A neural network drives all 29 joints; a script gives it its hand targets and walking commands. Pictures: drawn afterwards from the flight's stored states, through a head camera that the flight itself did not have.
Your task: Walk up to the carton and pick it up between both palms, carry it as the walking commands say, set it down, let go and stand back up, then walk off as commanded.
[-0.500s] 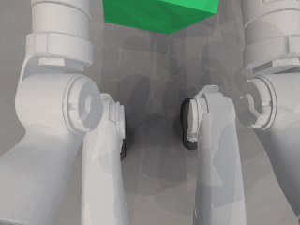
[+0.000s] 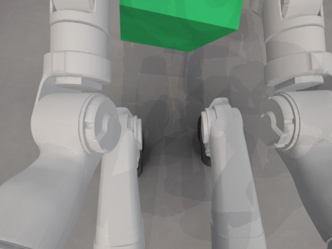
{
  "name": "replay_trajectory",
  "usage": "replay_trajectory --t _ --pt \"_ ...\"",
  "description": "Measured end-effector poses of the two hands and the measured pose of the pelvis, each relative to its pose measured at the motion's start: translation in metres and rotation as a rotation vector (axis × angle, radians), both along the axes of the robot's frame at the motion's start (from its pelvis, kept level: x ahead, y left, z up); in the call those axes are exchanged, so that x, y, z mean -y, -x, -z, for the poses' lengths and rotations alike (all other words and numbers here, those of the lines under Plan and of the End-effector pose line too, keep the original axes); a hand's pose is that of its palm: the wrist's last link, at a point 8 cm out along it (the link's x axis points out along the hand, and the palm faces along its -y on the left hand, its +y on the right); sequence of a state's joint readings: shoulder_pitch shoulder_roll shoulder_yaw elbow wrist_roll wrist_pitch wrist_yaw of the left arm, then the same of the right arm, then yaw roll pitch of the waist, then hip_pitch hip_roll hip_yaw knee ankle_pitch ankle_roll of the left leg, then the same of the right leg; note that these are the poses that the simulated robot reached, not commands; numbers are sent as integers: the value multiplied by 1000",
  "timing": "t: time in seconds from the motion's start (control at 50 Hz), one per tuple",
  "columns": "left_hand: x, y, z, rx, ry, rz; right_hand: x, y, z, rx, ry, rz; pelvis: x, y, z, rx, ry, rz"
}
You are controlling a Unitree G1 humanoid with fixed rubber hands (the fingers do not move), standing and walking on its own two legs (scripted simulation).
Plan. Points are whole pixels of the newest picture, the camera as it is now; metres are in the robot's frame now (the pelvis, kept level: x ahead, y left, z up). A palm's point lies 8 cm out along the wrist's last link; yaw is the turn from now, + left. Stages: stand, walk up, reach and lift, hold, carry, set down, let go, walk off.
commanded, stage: reach and lift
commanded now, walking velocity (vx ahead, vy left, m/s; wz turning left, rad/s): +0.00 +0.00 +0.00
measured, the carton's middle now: out of the picture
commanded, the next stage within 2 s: none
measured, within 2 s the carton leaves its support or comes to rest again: neither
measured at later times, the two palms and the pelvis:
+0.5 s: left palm out of the picture +0.56 +0.09 +0.06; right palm out of the picture +0.54 -0.17 +0.02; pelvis +0.00 +0.00 +0.05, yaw +1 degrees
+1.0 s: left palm out of the picture +0.54 +0.10 +0.13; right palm out of the picture +0.51 -0.16 +0.10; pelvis +0.00 +0.00 +0.12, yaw +2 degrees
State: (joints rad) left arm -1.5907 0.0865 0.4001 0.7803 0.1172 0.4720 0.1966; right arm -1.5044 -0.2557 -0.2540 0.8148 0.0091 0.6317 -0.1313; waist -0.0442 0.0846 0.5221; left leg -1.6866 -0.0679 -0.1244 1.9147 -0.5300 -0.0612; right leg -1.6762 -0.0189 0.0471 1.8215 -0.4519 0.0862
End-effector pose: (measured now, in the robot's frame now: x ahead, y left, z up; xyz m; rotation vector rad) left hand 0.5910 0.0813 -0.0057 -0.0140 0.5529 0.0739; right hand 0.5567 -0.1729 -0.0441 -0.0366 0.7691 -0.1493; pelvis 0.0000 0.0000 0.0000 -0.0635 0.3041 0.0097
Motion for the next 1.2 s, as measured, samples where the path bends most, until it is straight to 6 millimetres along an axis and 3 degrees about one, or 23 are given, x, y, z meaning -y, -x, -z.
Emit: replay_trajectory --t 0.32,0.46,1.2 --pt "-8 16 -45 12 5 -17 -7 11 -47 13 2 -8 -1 4 -34 47 -3 -12" --pt "-10 26 -55 7 -12 -7 -8 19 -61 8 9 -6 -2 5 -48 64 -1 -16" --pt "-17 70 -160 8 -5 -20 -14 60 -171 21 5 -2 -6 0 -139 184 -8 -45"
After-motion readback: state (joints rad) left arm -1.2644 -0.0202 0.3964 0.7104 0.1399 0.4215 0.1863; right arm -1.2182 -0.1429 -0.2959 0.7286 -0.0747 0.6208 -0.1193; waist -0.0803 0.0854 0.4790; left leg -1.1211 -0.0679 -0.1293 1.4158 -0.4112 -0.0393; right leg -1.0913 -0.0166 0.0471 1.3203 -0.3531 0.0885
